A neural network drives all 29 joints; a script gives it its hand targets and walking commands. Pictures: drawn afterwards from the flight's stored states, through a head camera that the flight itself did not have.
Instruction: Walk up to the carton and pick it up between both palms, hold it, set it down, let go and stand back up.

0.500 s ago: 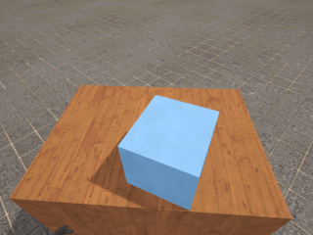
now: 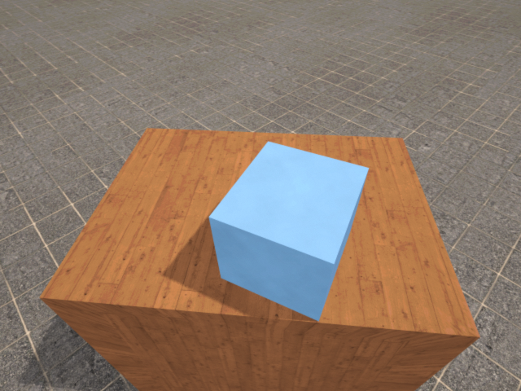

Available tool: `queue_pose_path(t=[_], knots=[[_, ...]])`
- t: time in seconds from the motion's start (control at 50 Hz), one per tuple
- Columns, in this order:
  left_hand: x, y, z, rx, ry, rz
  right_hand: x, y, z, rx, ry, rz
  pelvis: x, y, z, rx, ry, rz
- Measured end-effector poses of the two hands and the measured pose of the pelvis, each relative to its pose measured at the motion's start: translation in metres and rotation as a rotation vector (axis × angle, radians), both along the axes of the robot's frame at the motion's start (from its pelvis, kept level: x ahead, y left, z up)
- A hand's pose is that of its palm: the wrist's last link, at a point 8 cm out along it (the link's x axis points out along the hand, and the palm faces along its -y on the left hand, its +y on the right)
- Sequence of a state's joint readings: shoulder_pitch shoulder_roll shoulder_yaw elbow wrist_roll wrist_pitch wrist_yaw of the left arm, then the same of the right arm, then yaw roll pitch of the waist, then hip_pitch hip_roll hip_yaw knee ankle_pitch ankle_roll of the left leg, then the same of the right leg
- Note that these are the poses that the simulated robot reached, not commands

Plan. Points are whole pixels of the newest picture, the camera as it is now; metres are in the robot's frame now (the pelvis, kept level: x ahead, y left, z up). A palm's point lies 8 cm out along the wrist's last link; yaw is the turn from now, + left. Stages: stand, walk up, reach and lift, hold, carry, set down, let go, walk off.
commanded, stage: stand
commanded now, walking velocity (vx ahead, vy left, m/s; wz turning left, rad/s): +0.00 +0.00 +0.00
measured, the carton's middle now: (291, 225) +0.43 -0.02 +0.01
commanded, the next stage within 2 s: none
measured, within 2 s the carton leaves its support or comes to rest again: neither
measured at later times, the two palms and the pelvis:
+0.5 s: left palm out of the picture +0.04 +0.29 -0.11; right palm out of the picture +0.05 -0.32 -0.11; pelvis +0.00 -0.01 +0.00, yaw +0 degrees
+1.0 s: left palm out of the picture +0.08 +0.29 -0.11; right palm out of the picture +0.07 -0.32 -0.11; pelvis +0.02 -0.01 +0.00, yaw +0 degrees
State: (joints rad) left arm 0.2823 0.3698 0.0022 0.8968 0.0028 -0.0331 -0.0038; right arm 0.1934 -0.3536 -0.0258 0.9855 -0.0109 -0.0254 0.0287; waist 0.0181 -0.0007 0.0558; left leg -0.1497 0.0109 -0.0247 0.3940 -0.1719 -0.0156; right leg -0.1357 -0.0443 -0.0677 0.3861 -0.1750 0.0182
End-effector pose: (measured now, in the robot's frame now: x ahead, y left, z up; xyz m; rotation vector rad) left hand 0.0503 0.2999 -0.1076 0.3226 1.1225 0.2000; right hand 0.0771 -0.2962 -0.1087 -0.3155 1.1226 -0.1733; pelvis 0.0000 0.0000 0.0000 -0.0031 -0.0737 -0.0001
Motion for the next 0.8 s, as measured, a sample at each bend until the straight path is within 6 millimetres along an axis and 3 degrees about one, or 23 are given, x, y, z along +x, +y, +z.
queue_pose_path(t=[0.16, 0.3, 0.54, 0.8], knots=[[-0.020, 0.001, -0.001, 0.012, 0.046, 0.021, -0.017, -0.009, -0.004, -0.006, 0.042, -0.009, -0.007, -0.005, 0.000, -0.001, 0.005, 0.003], [-0.023, -0.002, 0.000, 0.019, 0.057, 0.028, -0.023, -0.016, -0.005, -0.009, 0.061, -0.015, -0.009, -0.009, 0.000, -0.002, 0.010, 0.003], [-0.001, -0.009, 0.000, 0.011, 0.040, 0.018, -0.025, -0.024, -0.005, -0.022, 0.082, -0.030, -0.003, -0.014, 0.001, -0.002, 0.015, -0.001], [0.024, -0.011, -0.001, 0.004, 0.025, 0.014, -0.013, -0.026, -0.003, -0.032, 0.076, -0.038, 0.008, -0.014, 0.002, -0.001, 0.015, -0.007]])
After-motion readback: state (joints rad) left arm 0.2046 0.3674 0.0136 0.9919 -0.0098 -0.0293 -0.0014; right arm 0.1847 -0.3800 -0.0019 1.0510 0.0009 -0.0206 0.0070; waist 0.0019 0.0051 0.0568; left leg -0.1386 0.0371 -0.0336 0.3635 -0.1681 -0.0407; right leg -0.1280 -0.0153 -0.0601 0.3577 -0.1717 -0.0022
